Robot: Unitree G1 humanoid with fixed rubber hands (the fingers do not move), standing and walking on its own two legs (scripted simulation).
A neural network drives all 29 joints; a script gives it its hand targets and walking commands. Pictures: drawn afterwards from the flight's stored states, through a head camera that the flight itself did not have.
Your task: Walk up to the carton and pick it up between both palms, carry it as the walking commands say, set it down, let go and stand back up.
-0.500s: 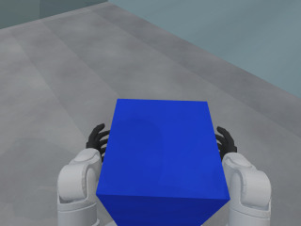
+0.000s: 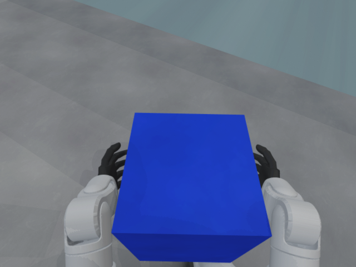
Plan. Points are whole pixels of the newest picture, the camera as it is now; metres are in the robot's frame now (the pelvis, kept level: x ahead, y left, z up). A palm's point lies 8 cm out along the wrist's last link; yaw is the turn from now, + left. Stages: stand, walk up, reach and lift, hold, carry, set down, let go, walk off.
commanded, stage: carry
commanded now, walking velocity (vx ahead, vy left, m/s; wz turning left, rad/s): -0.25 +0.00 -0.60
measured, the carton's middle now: (187, 194) +0.26 -0.01 +0.00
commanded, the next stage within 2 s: none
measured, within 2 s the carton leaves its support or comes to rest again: neither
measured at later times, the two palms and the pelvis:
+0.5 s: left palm (168, 242) +0.16 +0.03 +0.07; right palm out of the picture +0.05 -0.26 +0.06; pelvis -0.13 -0.02 +0.00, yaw -16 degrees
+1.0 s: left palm out of the picture +0.07 +0.08 +0.08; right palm out of the picture -0.01 -0.23 +0.08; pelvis -0.21 -0.01 +0.00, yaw -14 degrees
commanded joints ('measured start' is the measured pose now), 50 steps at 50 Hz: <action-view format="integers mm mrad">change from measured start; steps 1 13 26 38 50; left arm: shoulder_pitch -494 -458 -352 -529 -467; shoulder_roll -826 -817 -802 -831 -839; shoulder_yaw -776 -795 -720 -804 -732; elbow -121 -13 -69 -17 33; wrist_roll -355 -408 -296 -387 -337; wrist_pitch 0 45 -15 20 13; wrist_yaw -233 -244 -209 -240 -227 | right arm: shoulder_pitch -452 -298 -476 -445 -502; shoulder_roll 880 798 847 839 851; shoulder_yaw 780 653 811 703 751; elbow -127 7 -142 -8 -23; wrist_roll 378 244 426 318 354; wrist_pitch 18 37 30 36 45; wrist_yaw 269 239 267 258 265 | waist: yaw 40 22 51 32 25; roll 180 342 -104 193 -50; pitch -256 -306 -337 -217 -236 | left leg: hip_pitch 13 281 -215 -32 -142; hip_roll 456 371 58 270 73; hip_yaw -178 -11 -74 -203 -122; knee -185 128 401 -227 35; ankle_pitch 526 861 -221 20 -27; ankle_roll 192 62 -91 74 -17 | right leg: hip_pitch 48 178 446 172 319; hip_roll -70 -40 -309 -89 -287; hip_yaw -96 -240 103 -95 -16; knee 610 -80 -279 145 -263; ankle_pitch -262 -109 172 -116 -158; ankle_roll -1 -5 -194 -30 -70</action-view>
